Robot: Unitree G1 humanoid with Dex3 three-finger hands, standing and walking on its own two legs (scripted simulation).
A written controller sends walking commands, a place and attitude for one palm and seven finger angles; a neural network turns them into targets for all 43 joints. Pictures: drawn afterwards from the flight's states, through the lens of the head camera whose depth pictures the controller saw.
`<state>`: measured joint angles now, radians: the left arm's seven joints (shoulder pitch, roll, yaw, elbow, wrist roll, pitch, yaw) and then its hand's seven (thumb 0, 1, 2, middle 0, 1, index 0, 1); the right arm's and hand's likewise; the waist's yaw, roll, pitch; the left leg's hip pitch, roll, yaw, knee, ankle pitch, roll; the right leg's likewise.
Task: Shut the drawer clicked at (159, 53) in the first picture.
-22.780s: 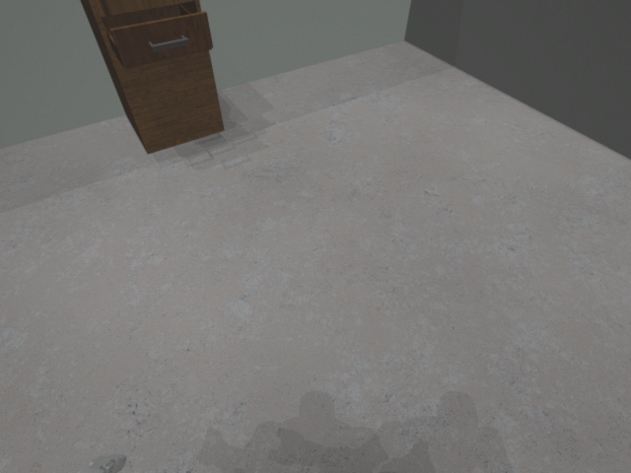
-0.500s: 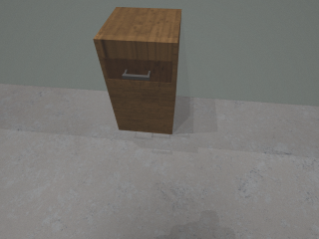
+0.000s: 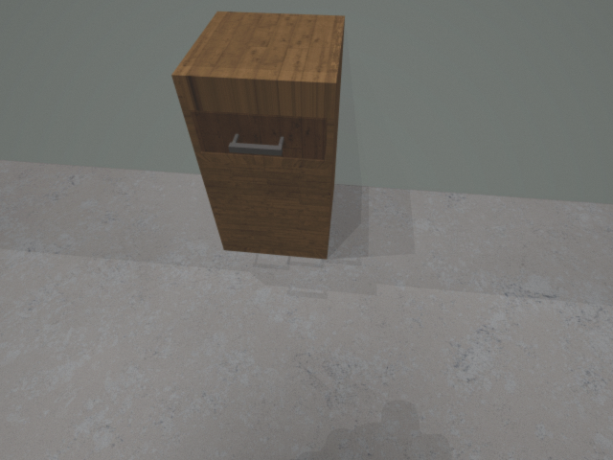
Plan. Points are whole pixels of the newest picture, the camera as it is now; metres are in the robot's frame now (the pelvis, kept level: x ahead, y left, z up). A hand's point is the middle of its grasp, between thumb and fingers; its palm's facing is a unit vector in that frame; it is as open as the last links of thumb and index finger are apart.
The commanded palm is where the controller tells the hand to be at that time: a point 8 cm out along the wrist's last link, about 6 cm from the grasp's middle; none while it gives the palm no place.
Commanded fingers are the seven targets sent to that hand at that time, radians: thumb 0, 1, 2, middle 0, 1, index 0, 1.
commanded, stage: look to check the result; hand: left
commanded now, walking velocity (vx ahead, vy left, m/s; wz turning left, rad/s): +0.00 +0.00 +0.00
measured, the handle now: (257, 144) +0.95 +0.20 -0.19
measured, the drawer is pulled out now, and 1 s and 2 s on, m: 0.00 0.00 0.00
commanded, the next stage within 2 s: stand and wait in 0.44 s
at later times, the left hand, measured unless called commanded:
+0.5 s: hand out of the picture +0.07 +0.20 -0.16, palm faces +0.00 -0.96 -0.28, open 7.4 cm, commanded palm none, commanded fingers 0.00 0.90 0.90 -0.20 -0.30 -0.20 -0.30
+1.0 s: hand out of the picture +0.09 +0.21 -0.16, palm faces -0.01 -0.95 -0.32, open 7.4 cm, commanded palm none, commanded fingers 0.00 0.90 0.90 -0.20 -0.30 -0.20 -0.30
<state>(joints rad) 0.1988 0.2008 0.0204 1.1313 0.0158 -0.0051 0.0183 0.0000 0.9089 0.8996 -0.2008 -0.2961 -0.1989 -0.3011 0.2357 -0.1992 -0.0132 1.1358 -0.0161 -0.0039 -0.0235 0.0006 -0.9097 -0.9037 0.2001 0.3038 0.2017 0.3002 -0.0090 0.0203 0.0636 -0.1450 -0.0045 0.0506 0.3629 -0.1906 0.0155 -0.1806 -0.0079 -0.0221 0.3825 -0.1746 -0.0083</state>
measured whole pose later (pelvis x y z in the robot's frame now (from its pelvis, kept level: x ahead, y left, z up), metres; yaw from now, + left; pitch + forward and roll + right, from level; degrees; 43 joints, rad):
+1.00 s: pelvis +0.03 -0.02 +0.00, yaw +0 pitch -1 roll +0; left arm 0.12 0.28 0.02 1.13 0.01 -0.02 0.01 0.00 0.91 0.90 -0.20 -0.30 -0.20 -0.30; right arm 0.15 -0.29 -0.01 1.14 -0.02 0.00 -0.02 0.00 -0.91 -0.90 0.20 0.30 0.20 0.30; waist -0.01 0.03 0.06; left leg -0.09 0.02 0.04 0.29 -0.19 -0.01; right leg -0.12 0.02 -0.03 0.31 -0.18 -0.03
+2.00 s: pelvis +0.04 -0.01 +0.00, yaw +0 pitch -1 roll +0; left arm 0.10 0.31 0.02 1.13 0.01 -0.01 0.00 0.00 0.91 0.90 -0.20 -0.30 -0.20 -0.30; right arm 0.12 -0.32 0.00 1.13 -0.01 -0.01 -0.01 0.00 -0.91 -0.90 0.20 0.30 0.20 0.30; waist -0.01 0.01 0.06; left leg -0.06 0.01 0.04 0.26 -0.19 0.00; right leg -0.09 0.01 -0.03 0.29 -0.18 -0.02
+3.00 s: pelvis +0.03 -0.01 +0.01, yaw +1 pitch -1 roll +0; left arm 0.10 0.32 0.02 1.13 0.01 -0.02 0.00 0.00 0.91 0.90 -0.20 -0.30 -0.20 -0.30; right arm 0.12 -0.32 0.00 1.14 -0.01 -0.01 -0.01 0.00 -0.91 -0.90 0.20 0.30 0.20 0.30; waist -0.01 0.01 0.06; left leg -0.05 0.01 0.03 0.25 -0.18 0.00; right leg -0.08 0.01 -0.04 0.28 -0.17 -0.02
